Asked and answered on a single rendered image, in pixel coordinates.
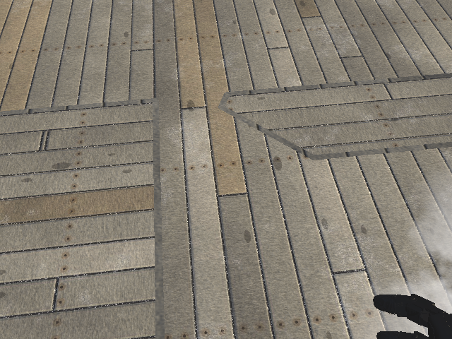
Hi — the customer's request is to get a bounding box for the robot right hand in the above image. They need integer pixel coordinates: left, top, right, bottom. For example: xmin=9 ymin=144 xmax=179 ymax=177
xmin=373 ymin=294 xmax=452 ymax=339

